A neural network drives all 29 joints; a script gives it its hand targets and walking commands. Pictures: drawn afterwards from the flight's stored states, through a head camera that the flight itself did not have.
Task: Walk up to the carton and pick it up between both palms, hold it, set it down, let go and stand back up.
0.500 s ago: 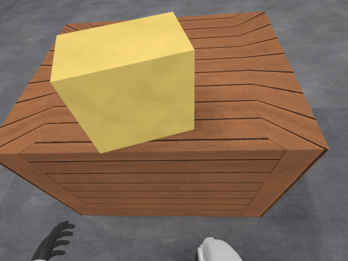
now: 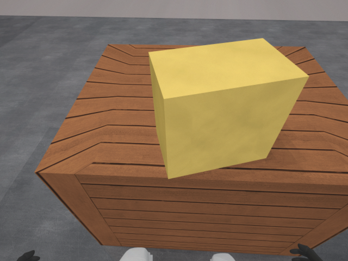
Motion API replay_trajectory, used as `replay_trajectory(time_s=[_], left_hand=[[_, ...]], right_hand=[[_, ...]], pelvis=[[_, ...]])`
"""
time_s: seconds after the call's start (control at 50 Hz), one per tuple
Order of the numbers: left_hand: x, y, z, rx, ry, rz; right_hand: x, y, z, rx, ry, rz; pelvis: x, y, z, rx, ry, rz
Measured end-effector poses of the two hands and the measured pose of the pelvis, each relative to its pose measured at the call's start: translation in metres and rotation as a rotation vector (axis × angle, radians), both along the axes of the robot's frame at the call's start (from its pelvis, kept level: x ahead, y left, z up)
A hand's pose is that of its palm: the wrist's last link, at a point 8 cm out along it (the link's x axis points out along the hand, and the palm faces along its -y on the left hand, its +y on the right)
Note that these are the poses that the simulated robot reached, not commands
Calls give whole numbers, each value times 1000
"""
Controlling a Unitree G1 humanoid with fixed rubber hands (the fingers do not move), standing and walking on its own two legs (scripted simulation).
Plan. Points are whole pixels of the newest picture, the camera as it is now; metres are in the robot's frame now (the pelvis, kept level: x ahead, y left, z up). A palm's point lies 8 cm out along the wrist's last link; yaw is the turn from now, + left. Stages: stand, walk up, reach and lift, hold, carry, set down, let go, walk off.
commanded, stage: walk up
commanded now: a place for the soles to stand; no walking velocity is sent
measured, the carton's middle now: (213, 111) +0.45 -0.06 +0.11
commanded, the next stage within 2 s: none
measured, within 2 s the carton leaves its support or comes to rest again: neither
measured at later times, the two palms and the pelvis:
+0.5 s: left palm (33, 239) +0.16 +0.34 -0.04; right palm out of the picture +0.10 -0.29 -0.04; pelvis +0.05 +0.03 +0.06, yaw -5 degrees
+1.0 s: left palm (50, 229) +0.19 +0.31 -0.04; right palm out of the picture +0.10 -0.30 -0.05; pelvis +0.07 +0.01 +0.06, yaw -4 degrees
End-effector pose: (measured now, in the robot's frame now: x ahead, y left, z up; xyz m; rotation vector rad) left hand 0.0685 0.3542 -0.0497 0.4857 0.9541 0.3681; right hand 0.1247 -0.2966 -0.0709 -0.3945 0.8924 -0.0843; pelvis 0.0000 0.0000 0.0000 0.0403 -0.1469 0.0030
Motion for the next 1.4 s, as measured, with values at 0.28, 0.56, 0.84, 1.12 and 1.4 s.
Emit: replay_trajectory(time_s=[0.28,0.56,0.84,1.12,1.4], left_hand=[[48,-3,1,-157,178,-150],[106,-25,14,-176,148,-126],[120,-45,17,-204,164,-107],[120,-46,8,-207,208,-58],[110,-48,0,-236,212,-36]], right_hand=[[-35,13,35,-53,127,-149],[-14,3,32,-4,150,-219],[-10,2,19,33,198,-257],[-25,-1,16,27,281,-320],[-2,5,22,23,228,-307]], pelvis=[[26,37,44,-46,70,-75],[52,22,58,-35,87,-85],[64,17,64,-29,95,-74],[74,12,64,-35,93,-77],[74,15,65,-39,87,-63]])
